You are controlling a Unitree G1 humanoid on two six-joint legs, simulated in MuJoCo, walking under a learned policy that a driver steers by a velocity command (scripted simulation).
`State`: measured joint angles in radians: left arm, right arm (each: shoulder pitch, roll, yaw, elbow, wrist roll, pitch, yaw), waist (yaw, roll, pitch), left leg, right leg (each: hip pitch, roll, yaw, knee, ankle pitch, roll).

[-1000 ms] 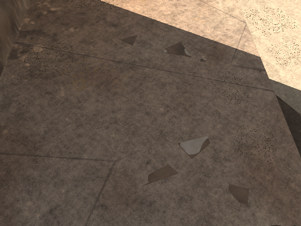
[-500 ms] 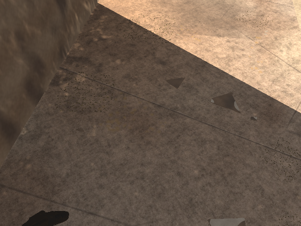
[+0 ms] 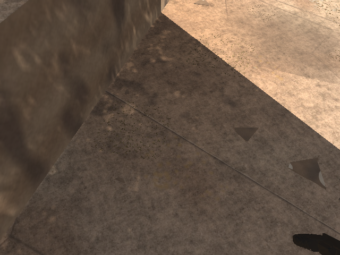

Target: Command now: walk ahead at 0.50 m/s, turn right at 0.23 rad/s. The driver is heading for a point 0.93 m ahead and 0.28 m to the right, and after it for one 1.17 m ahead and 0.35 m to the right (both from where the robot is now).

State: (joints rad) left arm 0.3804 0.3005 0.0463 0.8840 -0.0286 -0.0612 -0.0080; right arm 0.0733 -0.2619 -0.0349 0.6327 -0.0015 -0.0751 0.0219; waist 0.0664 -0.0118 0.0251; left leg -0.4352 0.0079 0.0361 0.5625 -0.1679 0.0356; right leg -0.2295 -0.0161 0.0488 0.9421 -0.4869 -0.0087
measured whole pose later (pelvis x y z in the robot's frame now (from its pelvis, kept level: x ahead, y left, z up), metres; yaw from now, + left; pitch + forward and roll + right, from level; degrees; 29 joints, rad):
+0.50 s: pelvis +0.26 -0.06 -0.02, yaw -16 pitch +2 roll +1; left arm 0.08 0.28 0.06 0.68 -0.03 -0.03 -0.05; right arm 0.31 -0.29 -0.07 0.85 0.00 -0.04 -0.02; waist -0.04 -0.01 0.06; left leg -0.06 0.08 0.17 0.82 -0.50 -0.03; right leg -0.52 0.02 -0.06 0.66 -0.17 -0.11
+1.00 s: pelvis +0.55 -0.12 -0.01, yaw -32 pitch +2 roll +1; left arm 0.36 0.30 0.07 0.76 -0.03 -0.03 0.02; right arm 0.08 -0.27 -0.05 0.71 -0.01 -0.13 0.03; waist 0.05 -0.03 0.01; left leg -0.44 -0.04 0.00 0.55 -0.15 0.02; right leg -0.20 0.08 0.19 0.90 -0.50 -0.04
